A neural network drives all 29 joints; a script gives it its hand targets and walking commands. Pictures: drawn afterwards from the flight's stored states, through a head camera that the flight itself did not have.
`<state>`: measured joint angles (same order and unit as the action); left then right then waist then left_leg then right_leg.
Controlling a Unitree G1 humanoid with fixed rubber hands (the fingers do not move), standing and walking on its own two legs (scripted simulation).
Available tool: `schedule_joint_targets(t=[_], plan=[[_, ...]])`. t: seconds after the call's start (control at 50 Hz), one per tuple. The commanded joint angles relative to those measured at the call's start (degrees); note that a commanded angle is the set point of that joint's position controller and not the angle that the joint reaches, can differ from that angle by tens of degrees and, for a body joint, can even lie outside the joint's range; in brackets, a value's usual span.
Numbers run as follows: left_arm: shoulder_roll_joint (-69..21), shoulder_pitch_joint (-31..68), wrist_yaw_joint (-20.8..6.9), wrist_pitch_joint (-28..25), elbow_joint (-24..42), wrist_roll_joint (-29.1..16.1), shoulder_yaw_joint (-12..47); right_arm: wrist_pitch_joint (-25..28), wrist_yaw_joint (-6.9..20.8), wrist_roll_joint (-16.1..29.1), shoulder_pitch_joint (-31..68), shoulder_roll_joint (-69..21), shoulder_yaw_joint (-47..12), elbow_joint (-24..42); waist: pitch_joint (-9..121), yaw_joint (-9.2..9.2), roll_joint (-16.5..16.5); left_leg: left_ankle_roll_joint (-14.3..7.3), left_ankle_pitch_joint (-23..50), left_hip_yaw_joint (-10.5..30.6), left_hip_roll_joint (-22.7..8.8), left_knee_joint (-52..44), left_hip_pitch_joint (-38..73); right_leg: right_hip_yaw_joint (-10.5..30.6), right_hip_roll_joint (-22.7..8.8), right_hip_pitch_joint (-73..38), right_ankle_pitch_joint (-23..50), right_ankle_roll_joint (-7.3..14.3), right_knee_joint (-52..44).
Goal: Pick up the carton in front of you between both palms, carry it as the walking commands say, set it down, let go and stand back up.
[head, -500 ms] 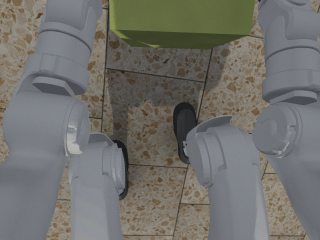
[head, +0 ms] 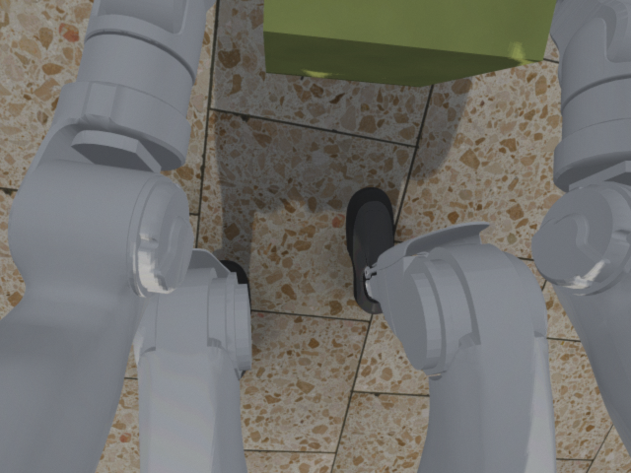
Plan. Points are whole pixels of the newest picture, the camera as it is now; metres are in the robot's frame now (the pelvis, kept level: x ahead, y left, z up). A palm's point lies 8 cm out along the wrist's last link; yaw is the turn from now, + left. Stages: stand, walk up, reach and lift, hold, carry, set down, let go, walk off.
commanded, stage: set down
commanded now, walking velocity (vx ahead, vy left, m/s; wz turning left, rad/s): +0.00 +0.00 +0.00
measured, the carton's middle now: out of the picture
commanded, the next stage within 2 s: let go in 1.72 s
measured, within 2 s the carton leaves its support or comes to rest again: neither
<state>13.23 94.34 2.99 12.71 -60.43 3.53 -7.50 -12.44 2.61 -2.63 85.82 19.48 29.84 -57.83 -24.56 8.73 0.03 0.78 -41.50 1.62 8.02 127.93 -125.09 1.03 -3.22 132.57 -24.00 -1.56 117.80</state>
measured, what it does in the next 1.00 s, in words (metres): stands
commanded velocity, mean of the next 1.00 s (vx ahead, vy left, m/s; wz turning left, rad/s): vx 0.00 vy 0.00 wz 0.00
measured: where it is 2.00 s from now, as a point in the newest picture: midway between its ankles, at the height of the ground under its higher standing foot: (300, 305)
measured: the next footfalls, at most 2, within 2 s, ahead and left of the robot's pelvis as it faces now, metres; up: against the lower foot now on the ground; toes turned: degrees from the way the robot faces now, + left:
none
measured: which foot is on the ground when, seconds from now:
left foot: down 0.00-1.00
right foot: down 0.00-1.00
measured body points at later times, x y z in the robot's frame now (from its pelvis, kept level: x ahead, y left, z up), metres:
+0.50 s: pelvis +0.00 +0.00 +0.00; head +0.39 -0.01 +0.19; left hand +0.59 +0.05 -0.22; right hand +0.51 -0.29 -0.20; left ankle +0.07 +0.11 -0.35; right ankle +0.15 -0.14 -0.35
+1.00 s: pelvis -0.01 +0.00 +0.04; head +0.36 -0.05 +0.29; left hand +0.64 +0.06 -0.08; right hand +0.53 -0.30 -0.09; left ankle +0.07 +0.11 -0.35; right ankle +0.15 -0.14 -0.35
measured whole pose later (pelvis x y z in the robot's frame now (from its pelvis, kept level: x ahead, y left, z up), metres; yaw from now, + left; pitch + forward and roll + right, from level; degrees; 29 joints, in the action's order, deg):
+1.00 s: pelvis -0.01 +0.00 +0.04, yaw -1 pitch +40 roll +0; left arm 26.1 95.6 4.7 15.0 -62.7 -7.5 0.0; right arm -11.2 -6.5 6.9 84.6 18.4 20.1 -54.8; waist -17.5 10.2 3.1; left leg 0.6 -38.9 1.0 5.1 118.5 -120.0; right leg 0.9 -1.7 127.5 -21.6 -1.0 108.8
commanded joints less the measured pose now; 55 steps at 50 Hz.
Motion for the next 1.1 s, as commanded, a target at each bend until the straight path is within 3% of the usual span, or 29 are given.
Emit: schedule_joint_targets(t=[0.0,0.16,0.26,0.32,0.38,0.42,0.48,0.52,0.58,0.62,0.7,0.8,0.92,1.08], plan=[[-37.08,17.86,-9.64,-0.76,2.39,-1.13,9.61,-0.24,11.16,3.6,23.44,-44.54,-13.65,1.58,49.04,0.49,11.14,-2.33,13.28,-1.52,-0.49,-15.39,12.85,-2.63,6.11,-35.14,13.1,0.92,-1.07],[-33.11,14.1,-10.45,0.46,-0.33,2.96,6.14,-0.32,10.67,1.92,21.52,-40.34,-11.0,-1.38,41.79,-1.31,10.97,-2.66,11.17,-1.42,-0.9,-14.84,12.07,-1.96,6.27,-32.16,9.1,1.0,-0.91],[-26.88,13.16,-9.92,0.32,-1.1,4.57,4.8,0.46,9.69,-0.03,17.78,-34.44,-7.3,-3.74,39.76,-0.6,10.69,-2.13,11.61,-0.55,-1.43,-15.07,13.21,-2.39,5.82,-31.68,7.76,0.66,-0.12],[-16.95,12.93,-7.74,-0.59,-0.66,4.33,3.67,2.16,7.46,-0.16,14.45,-24.97,-3.74,-4.96,41.04,0.87,10.47,-1.05,13.59,0.19,-2.48,-15.58,15.81,-3.19,4.88,-33.32,8.17,-0.12,0.57],[5.09,13.7,-1.89,-2.79,2.21,2.31,2.99,6.16,0.76,-0.12,9.32,-3.01,1.29,-6.19,44.82,2.07,10.4,0.75,16.31,0.45,-3.83,-15.61,20.45,-4.3,3.72,-35.5,10.47,-0.61,0.45],[13.33,18.73,1.35,-4.21,3.7,-2.34,5.77,8.89,-3.54,3.05,11.66,5.78,-0.55,-7.18,50.09,3.26,10.76,1.39,21.97,1.19,-4.57,-14.32,24.27,-4.42,3.28,-36.82,15.8,-0.77,0.81],[14.39,22.75,1.92,-5.04,3.71,-9.32,11.3,10.69,-5.19,7.91,14.18,8.71,-4.43,-8.75,55.19,5.49,13.23,1.61,24.85,2.14,-5.58,-12.52,25.83,-3.53,2.12,-35.73,20.04,0.15,1.5],[12.93,23.74,1.06,-4.98,4.05,-12.47,14.22,11.36,-5.45,8.83,14.95,10.42,-5.13,-7.65,56.36,7.91,14.53,1.84,24.42,2.45,-6.02,-12.39,23.43,-3.13,1.46,-36.98,21.56,1.17,1.28],[12.05,24.06,0.04,-4.6,2.73,-15.85,17.3,11.45,-5.86,9.36,14.88,11.85,-5.83,-5.7,60.92,10.76,14.41,2.13,23.93,2.06,-6.13,-12.0,21.87,-3.24,1.13,-41.91,24.05,1.8,0.67],[13.19,23.55,-0.02,-4.36,2.2,-16.96,17.69,11.27,-6.41,9.93,14.63,12.21,-6.34,-3.87,65.55,11.45,13.03,2.29,22.52,1.06,-5.73,-11.79,20.18,-3.27,1.23,-48.17,26.4,1.95,0.3],[17.01,22.25,0.96,-3.92,2.83,-15.94,15.28,9.79,-7.37,10.95,15.52,11.91,-7.36,0.33,73.88,9.54,10.66,2.34,16.61,-2.06,-4.52,-13.07,15.02,-2.61,1.94,-61.15,29.76,2.2,-0.84],[20.77,23.68,2.98,-1.21,9.09,-13.18,10.77,5.69,-9.2,12.18,16.61,11.18,-9.74,9.17,87.87,6.43,8.31,1.41,12.57,-5.4,-2.66,-17.61,15.7,-3.58,3.24,-74.76,29.66,1.77,-4.36],[19.14,19.32,2.14,1.76,4.04,-11.25,6.73,1.83,-9.39,9.86,13.34,6.91,-9.69,9.08,78.76,5.39,5.03,0.04,7.77,-4.94,-2.08,-23.8,14.24,-4.43,3.83,-64.94,18.86,0.82,-11.35],[17.12,15.2,0.28,1.16,2.36,-7.67,3.41,1.61,-7.99,6.78,9.4,5.28,-7.19,10.58,78.65,5.16,5.68,0.17,10.67,-3.96,-1.95,-30.87,18.25,-5.05,4.26,-59.64,19.96,0.15,-18.12]])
